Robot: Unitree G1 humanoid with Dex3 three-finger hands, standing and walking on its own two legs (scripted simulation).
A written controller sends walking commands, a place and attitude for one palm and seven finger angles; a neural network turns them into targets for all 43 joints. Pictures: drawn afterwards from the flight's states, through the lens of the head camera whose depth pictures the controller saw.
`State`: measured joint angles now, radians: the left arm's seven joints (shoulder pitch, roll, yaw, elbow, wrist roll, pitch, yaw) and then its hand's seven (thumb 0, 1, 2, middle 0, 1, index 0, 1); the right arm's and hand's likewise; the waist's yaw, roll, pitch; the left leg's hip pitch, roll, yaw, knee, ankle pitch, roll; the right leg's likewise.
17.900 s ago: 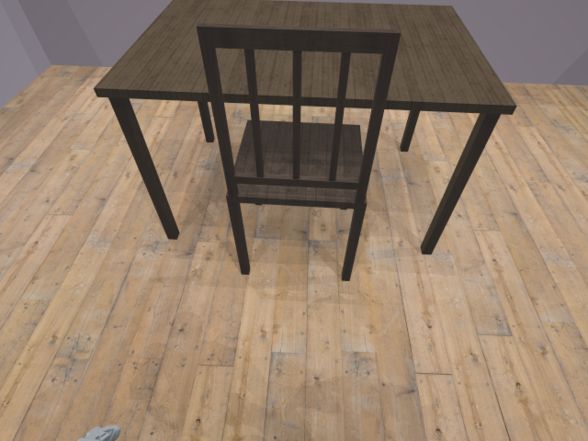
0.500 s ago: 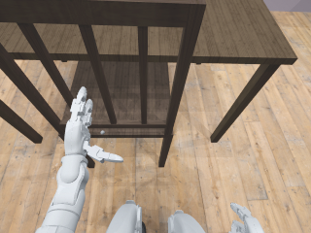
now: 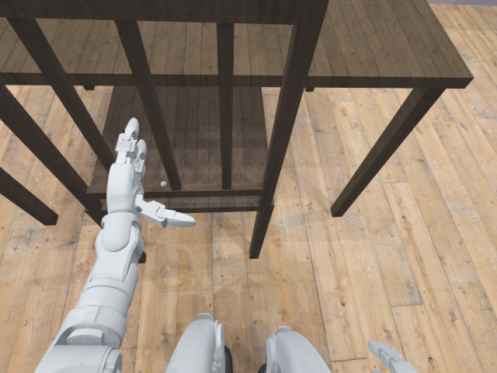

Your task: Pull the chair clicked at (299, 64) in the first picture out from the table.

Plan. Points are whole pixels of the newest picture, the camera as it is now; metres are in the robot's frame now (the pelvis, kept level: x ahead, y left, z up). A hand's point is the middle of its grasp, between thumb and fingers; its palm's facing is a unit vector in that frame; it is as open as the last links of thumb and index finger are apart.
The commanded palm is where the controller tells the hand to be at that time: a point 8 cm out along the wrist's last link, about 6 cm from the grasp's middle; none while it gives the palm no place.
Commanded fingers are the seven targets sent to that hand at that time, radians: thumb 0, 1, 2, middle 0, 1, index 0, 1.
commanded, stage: push the fingers through the gap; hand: left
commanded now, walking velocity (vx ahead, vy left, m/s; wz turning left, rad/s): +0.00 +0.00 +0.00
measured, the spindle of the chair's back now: (159, 130) +0.48 +0.15 +0.07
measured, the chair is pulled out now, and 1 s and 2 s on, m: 0.00 0.00 0.01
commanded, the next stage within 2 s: hook a spindle and tug to test in 0.68 s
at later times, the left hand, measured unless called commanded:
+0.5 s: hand (170, 163) +0.44 +0.14 +0.02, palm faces +0.11 -0.99 -0.03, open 17.0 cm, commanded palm +0.41 +0.18 +0.02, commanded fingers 0.00 -0.50 0.30 -0.06 -0.08 -0.06 -0.08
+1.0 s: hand (173, 164) +0.45 +0.13 +0.02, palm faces +0.10 -0.99 -0.03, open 16.5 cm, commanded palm +0.41 +0.18 +0.02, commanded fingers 0.00 -0.50 0.30 -0.27 -0.74 -0.27 -0.74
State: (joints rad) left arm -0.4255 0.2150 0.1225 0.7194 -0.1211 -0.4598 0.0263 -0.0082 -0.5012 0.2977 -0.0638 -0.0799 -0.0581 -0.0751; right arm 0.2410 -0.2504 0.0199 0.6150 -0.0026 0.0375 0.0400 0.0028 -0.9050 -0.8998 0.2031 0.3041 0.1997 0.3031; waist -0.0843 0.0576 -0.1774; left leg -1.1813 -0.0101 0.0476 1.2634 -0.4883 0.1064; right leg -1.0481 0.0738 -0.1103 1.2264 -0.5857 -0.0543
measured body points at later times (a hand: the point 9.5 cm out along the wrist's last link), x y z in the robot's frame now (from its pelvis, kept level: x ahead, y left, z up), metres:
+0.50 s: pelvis +0.00 -0.01 +0.00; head +0.13 +0.01 +0.43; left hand +0.43 +0.19 +0.03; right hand +0.06 -0.27 -0.12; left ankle +0.05 +0.05 -0.62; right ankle +0.00 -0.10 -0.62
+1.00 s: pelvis +0.01 -0.02 +0.00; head +0.13 +0.00 +0.43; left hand +0.43 +0.18 +0.03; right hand +0.09 -0.27 -0.12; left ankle +0.05 +0.05 -0.62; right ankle +0.00 -0.10 -0.62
